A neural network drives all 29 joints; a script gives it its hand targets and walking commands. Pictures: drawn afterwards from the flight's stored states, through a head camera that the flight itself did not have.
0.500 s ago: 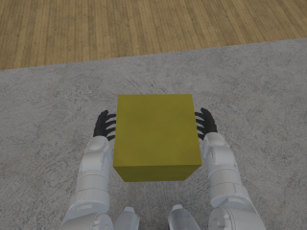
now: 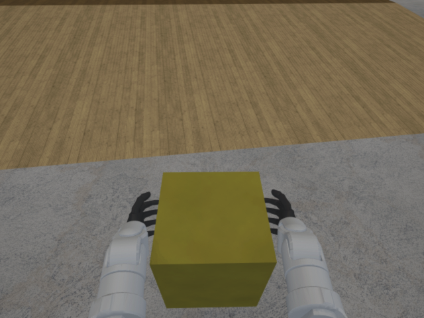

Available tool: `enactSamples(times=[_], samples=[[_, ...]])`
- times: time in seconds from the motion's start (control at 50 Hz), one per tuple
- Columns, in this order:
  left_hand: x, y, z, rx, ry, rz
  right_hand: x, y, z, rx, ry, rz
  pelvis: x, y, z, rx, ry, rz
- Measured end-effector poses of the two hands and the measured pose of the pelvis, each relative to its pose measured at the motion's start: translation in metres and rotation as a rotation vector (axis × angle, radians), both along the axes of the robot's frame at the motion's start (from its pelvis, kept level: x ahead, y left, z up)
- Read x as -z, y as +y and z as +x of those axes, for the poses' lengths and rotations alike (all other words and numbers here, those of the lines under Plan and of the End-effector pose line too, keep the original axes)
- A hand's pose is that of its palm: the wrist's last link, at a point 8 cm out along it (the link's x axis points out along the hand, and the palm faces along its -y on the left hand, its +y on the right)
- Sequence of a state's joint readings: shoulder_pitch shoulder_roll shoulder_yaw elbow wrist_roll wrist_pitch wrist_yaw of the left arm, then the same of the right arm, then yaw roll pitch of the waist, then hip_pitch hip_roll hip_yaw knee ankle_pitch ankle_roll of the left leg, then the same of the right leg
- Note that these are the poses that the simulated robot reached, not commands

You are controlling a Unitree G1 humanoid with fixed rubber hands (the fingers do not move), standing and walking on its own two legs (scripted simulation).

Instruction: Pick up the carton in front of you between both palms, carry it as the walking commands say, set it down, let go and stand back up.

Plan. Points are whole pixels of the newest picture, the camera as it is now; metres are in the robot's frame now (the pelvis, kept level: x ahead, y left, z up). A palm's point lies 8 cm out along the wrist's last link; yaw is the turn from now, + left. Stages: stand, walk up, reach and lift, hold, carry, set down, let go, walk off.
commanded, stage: reach and lift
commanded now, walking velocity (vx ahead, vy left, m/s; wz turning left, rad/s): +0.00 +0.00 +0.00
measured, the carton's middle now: (211, 241) +0.31 +0.00 -0.06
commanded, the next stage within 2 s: hold in 0.92 s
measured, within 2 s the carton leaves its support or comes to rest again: neither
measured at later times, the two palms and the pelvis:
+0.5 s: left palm (138, 225) +0.29 +0.15 +0.03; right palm (288, 222) +0.30 -0.15 +0.03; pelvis +0.00 -0.01 +0.00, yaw +0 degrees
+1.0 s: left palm (136, 220) +0.30 +0.15 +0.05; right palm (288, 217) +0.30 -0.15 +0.05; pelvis +0.01 +0.00 +0.01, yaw +0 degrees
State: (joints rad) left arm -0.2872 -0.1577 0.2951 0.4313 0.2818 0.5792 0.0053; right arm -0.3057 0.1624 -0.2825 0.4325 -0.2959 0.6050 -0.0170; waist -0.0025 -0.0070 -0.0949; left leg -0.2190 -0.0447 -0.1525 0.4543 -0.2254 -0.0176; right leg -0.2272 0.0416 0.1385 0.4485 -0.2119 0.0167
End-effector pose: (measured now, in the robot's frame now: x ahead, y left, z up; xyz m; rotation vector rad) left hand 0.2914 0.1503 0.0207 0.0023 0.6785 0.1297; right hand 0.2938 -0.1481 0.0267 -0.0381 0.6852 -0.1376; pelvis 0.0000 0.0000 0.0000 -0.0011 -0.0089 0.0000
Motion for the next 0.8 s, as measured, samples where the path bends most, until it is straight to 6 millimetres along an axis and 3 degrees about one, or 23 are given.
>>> enactSamples(times=[0.18, 0.8], samples=[[-0.003, -0.003, 0.000, 0.004, 0.016, 0.013, 0.001, -0.003, -0.002, 0.007, 0.012, -0.001, 0.000, -0.001, -0.007, 0.006, -0.028, 0.003], [-0.016, -0.002, 0.003, 0.011, 0.009, 0.035, -0.014, -0.001, 0.004, -0.005, -0.006, -0.007, -0.004, -0.002, 0.004, 0.001, -0.064, 0.001]])
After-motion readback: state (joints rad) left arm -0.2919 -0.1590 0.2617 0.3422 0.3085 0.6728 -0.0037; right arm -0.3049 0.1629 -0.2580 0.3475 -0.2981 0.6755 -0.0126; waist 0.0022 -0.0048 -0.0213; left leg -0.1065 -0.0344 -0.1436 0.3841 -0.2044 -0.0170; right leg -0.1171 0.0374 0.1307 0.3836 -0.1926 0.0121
